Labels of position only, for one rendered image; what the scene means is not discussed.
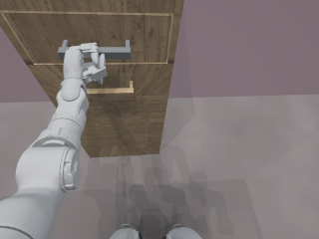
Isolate left robot shin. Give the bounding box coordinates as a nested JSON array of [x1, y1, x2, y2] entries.
[[121, 224, 134, 230]]

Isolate cabinet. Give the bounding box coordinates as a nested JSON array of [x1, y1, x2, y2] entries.
[[0, 0, 184, 158]]

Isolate handle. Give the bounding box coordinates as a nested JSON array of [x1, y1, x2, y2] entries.
[[57, 40, 132, 60], [87, 88, 135, 98]]

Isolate left robot thigh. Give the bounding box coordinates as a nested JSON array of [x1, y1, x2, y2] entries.
[[110, 228, 140, 239]]

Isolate left robot hand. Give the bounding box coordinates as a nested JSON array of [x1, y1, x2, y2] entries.
[[63, 43, 108, 85]]

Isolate robot left upper arm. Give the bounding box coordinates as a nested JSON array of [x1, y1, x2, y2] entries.
[[0, 146, 82, 239]]

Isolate left robot forearm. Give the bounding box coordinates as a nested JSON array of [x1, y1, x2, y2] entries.
[[15, 78, 89, 188]]

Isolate drawer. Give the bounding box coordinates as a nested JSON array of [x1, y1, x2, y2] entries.
[[3, 10, 172, 64]]

